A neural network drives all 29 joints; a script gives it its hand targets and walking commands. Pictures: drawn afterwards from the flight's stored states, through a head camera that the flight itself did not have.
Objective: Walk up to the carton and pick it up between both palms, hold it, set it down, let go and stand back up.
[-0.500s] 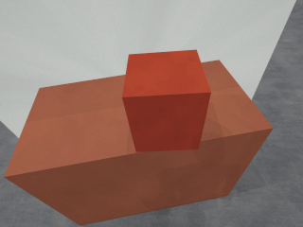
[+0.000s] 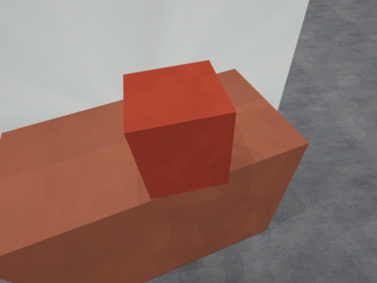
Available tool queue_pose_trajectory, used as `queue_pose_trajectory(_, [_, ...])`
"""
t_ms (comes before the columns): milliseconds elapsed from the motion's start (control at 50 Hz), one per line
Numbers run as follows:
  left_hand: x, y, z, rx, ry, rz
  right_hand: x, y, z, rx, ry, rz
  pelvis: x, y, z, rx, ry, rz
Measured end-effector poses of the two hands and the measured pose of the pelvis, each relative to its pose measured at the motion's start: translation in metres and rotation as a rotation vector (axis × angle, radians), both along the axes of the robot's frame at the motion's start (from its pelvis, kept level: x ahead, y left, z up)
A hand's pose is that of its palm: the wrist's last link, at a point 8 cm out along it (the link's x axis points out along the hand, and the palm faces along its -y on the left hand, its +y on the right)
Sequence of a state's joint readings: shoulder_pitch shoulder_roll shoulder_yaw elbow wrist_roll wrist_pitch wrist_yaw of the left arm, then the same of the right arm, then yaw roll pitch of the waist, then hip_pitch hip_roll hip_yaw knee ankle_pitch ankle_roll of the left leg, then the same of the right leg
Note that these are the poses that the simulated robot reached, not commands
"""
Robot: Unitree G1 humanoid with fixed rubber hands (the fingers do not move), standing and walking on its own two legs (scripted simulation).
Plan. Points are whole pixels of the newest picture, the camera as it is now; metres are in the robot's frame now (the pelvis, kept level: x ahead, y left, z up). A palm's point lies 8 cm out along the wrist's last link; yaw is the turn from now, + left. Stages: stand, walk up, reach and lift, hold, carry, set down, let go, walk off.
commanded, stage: walk up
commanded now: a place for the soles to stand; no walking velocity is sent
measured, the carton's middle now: (179, 132) +0.47 +0.04 +0.06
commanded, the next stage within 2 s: reach and lift in 1.88 s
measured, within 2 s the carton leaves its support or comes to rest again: neither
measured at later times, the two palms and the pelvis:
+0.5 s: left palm out of the picture +0.09 +0.22 -0.12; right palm out of the picture +0.02 -0.25 -0.14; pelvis +0.02 +0.00 +0.00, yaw -5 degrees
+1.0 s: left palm out of the picture +0.08 +0.22 -0.12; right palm out of the picture +0.01 -0.26 -0.14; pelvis +0.03 -0.01 +0.01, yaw -5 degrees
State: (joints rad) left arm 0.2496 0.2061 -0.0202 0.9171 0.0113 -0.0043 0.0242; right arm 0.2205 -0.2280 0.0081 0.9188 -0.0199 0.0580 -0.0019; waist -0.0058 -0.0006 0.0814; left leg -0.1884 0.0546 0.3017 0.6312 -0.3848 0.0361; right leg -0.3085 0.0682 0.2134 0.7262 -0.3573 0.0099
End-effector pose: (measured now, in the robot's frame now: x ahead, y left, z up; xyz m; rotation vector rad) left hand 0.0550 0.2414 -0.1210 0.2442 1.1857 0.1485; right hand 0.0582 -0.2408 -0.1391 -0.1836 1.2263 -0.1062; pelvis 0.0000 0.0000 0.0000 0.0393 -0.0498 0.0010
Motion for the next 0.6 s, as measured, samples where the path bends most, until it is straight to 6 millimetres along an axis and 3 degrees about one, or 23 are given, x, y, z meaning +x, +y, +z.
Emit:
queue_pose_trajectory(180, [0.009, -0.004, 0.004, 0.014, -0.007, -0.015, -0.007, -0.014, -0.006, -0.01, 0.028, -0.008, 0.003, -0.002, -0.002, 0.0, 0.016, -0.013])
queue_pose_trajectory(340, [0.018, -0.001, 0.0, 0.018, 0.027, -0.059, -0.016, -0.011, 0.002, -0.024, 0.014, -0.052, 0.011, 0.0, 0.001, 0.012, 0.019, -0.061])
queue_pose_trajectory(600, [0.042, -0.021, 0.003, -0.015, 0.02, -0.096, -0.04, -0.004, -0.001, 0.018, 0.113, -0.097, 0.023, -0.005, 0.007, -0.001, 0.025, -0.083])
